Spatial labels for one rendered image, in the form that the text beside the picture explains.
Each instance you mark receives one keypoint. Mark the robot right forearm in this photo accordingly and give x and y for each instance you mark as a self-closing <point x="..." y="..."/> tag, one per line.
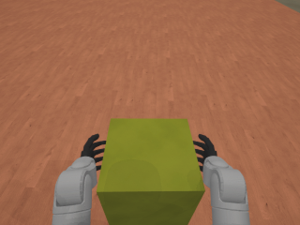
<point x="228" y="192"/>

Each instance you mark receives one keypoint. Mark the robot left forearm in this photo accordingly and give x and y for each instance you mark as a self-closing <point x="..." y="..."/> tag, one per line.
<point x="72" y="199"/>

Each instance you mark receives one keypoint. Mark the carton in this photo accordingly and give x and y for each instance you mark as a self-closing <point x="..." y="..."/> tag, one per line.
<point x="150" y="174"/>

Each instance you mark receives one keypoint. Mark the robot left hand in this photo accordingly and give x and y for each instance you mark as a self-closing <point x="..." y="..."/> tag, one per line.
<point x="88" y="149"/>

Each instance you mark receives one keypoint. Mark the robot right hand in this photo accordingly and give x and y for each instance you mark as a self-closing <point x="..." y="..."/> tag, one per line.
<point x="208" y="149"/>

